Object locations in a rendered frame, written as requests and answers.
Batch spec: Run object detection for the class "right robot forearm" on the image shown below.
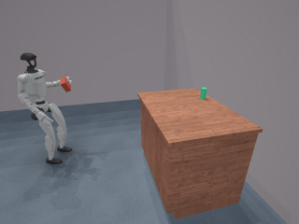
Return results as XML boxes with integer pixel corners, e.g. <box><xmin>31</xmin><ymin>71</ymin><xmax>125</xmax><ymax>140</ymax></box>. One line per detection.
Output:
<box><xmin>18</xmin><ymin>94</ymin><xmax>40</xmax><ymax>115</ymax></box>

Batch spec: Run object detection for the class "sponge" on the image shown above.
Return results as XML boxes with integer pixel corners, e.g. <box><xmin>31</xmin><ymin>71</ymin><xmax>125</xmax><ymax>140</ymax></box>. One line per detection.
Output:
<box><xmin>60</xmin><ymin>77</ymin><xmax>71</xmax><ymax>92</ymax></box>

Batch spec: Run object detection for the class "left robot shin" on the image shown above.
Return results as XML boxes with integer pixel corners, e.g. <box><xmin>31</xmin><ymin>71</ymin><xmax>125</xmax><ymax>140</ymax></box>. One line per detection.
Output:
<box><xmin>57</xmin><ymin>129</ymin><xmax>67</xmax><ymax>148</ymax></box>

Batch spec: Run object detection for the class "robot left upper arm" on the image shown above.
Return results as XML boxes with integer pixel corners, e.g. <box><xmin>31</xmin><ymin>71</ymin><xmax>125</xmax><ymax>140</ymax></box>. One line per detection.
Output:
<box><xmin>37</xmin><ymin>69</ymin><xmax>46</xmax><ymax>84</ymax></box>

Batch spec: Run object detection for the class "robot left hand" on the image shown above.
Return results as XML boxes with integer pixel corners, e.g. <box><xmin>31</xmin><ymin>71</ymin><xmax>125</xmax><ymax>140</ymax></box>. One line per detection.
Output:
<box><xmin>60</xmin><ymin>77</ymin><xmax>73</xmax><ymax>85</ymax></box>

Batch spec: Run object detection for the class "right robot shin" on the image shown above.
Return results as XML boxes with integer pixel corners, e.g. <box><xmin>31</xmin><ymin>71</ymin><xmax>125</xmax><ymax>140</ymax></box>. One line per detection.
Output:
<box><xmin>45</xmin><ymin>136</ymin><xmax>56</xmax><ymax>160</ymax></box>

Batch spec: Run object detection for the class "robot shin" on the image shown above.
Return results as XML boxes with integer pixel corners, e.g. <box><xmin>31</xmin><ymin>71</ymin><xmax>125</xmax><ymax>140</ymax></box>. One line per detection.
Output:
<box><xmin>45</xmin><ymin>136</ymin><xmax>56</xmax><ymax>160</ymax></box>
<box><xmin>57</xmin><ymin>129</ymin><xmax>67</xmax><ymax>148</ymax></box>

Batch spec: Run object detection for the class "robot right hand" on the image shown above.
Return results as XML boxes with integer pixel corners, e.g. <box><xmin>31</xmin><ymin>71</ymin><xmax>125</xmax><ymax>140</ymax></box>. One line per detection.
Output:
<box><xmin>36</xmin><ymin>111</ymin><xmax>53</xmax><ymax>126</ymax></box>

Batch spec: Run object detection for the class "left robot forearm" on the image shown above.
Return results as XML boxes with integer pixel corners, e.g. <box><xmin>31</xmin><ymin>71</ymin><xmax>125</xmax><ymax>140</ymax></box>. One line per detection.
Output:
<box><xmin>45</xmin><ymin>80</ymin><xmax>61</xmax><ymax>88</ymax></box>

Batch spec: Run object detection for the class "table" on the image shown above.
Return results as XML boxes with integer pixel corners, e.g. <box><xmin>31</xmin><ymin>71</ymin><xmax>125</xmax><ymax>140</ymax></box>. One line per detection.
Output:
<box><xmin>137</xmin><ymin>88</ymin><xmax>263</xmax><ymax>219</ymax></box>

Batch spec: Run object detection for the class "robot right upper arm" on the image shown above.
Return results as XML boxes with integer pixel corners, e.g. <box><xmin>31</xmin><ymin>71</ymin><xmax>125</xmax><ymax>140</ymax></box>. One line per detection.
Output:
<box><xmin>17</xmin><ymin>74</ymin><xmax>29</xmax><ymax>99</ymax></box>

